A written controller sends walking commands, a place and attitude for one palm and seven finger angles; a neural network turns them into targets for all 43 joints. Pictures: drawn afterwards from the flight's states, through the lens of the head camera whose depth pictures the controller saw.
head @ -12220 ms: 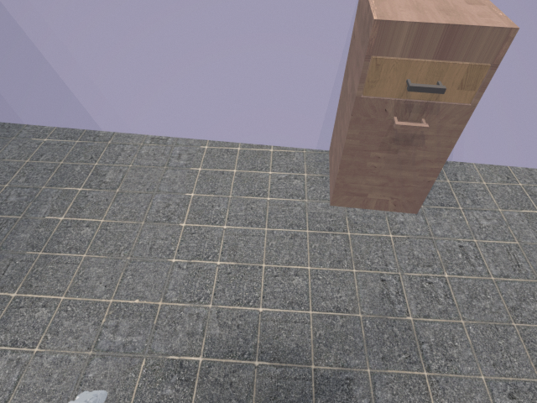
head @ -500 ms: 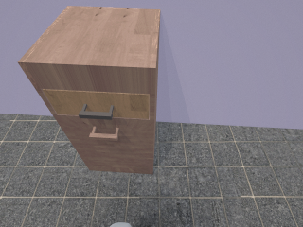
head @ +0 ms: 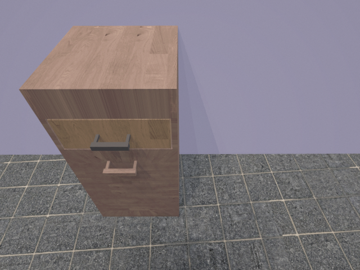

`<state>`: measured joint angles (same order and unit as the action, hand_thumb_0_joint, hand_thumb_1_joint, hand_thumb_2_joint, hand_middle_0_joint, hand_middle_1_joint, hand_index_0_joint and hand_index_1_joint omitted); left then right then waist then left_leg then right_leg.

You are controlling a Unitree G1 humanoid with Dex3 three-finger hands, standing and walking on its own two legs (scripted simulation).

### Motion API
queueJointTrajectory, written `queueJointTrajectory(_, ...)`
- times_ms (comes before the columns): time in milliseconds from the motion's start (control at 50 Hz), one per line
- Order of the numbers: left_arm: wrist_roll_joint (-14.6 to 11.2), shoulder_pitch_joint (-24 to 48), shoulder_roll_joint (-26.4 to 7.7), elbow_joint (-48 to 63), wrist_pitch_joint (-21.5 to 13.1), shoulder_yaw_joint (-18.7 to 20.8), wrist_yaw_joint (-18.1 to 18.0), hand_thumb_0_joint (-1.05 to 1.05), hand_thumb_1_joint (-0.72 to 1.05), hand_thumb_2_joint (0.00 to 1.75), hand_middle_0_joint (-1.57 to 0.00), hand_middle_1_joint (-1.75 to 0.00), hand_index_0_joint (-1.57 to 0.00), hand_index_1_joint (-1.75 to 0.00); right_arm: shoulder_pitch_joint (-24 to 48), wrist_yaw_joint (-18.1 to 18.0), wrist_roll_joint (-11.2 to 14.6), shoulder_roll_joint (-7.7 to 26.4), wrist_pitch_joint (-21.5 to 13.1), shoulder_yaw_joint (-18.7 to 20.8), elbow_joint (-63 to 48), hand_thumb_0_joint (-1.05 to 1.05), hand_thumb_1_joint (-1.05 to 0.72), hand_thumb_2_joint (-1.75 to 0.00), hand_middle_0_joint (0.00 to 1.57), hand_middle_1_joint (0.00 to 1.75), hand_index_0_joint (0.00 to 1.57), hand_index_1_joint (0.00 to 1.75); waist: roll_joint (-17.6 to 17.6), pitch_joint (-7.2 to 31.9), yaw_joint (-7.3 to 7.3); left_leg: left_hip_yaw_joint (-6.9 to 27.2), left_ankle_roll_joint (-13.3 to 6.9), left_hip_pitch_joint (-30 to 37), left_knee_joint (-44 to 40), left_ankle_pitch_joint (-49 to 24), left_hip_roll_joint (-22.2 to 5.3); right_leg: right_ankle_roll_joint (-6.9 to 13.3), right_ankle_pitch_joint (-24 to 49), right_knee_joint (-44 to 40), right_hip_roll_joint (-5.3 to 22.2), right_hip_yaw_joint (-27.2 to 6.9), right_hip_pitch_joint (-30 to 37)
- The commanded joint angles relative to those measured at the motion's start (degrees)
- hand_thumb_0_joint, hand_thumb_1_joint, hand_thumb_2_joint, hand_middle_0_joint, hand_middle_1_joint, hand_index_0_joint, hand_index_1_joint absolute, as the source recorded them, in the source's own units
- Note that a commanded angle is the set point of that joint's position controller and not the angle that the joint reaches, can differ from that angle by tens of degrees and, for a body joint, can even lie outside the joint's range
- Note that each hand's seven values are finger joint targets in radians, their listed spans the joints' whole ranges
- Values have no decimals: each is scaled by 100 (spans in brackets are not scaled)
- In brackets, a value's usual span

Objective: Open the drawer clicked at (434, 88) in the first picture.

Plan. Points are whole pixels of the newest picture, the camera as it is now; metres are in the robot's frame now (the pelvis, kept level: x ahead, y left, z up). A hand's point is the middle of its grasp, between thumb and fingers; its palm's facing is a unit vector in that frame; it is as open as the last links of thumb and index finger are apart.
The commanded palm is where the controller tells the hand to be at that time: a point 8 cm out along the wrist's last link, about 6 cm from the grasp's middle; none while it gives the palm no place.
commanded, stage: come to a stop and stand still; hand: left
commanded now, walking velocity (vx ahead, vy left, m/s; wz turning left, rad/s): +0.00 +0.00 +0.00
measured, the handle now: (111, 141) +0.51 +0.25 -0.07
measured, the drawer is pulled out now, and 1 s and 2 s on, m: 0.00 0.00 0.00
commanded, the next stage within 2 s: look again from close up in 0.88 s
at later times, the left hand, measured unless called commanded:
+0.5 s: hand out of the picture +0.05 +0.18 -0.17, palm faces -0.01 -0.98 -0.19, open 7.3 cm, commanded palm none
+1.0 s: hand out of the picture +0.01 +0.19 -0.17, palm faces +0.00 -0.98 -0.19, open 7.3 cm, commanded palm none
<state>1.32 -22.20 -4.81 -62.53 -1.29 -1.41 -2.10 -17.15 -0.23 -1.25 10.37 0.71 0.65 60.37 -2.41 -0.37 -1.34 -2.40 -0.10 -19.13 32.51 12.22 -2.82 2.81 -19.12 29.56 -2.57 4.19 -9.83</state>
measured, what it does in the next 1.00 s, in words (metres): stands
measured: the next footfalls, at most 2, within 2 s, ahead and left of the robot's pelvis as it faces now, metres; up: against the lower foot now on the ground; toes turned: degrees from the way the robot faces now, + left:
none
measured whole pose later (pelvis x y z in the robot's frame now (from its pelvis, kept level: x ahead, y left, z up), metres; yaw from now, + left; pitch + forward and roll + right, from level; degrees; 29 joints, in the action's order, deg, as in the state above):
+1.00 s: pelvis +0.04 +0.02 +0.01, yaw -2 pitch -1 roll +1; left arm 0.8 -20.0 -8.9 -63.7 -0.7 -0.9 -2.3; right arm -14.2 -1.5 -0.5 9.4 -0.2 -1.6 64.5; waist 1.4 -1.3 0.8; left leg -5.7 -1.6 -10.9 25.2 13.0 0.2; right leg 0.6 -19.7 24.6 0.5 1.2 -3.5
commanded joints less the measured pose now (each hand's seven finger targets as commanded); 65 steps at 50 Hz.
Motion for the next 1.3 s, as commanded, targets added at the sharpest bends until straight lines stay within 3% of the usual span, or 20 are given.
queueJointTrajectory(0,-55,48,-920,458,-163,184,-91,0,90,90,-20,-30,-20,-30,-377,-6,-1,216,-172,-57,-306,0,-90,-90,20,30,20,30,137,-452,-69,216,-164,288,-211,169,-164,278,-421,-971,825,-952,-933)
queueJointTrajectory(60,-67,-89,-809,340,-123,148,-76,0,90,90,-20,-30,-20,-30,-439,-58,22,213,-204,-95,-183,0,-90,-90,20,30,20,30,129,-529,29,324,-232,214,-445,-115,-217,190,95,-762,710,-825,-616)
queueJointTrajectory(120,-88,-230,-791,260,-125,128,-76,0,90,90,-20,-30,-20,-30,-411,-87,36,231,-221,-114,-74,0,-90,-90,20,30,20,30,573,-425,105,261,-215,293,-412,-440,-237,133,878,-723,758,-849,-344)
queueJointTrajectory(180,-95,-213,-824,252,-94,141,-86,0,90,90,-20,-30,-20,-30,-452,-109,40,217,-224,-128,87,0,-90,-90,20,30,20,30,287,-372,130,274,-222,395,-504,-676,-254,87,1239,-594,722,-776,-164)
queueJointTrajectory(400,-83,-145,-916,226,-59,171,-95,0,90,90,-20,-30,-20,-30,-224,-147,51,275,-206,-109,267,0,-90,-90,20,30,20,30,298,-241,142,217,-208,813,-556,-1316,-305,-37,2092,-607,783,-717,18)
queueJointTrajectory(620,-68,-110,-974,158,-21,165,-78,0,90,90,-20,-30,-20,-30,8,-154,65,455,-192,-108,221,0,-90,-90,20,30,20,30,139,-285,141,284,-240,1113,-802,-1469,-348,-102,1720,-799,804,-674,-24)
queueJointTrajectory(840,-59,-183,-942,57,-15,134,-64,0,90,90,-20,-30,-20,-30,63,-137,70,517,-184,-109,222,0,-90,-90,20,30,20,30,330,-305,146,333,-265,1238,-1016,-1219,-364,-132,1363,-963,835,-676,-97)
queueJointTrajectory(1280,-58,-329,-825,-40,-2,120,-73,0,90,90,-20,-30,-20,-30,-206,-128,67,379,-185,-120,338,0,-90,-90,20,30,20,30,274,-470,177,343,-258,1078,-1212,-809,-368,-104,894,-1034,823,-698,-230)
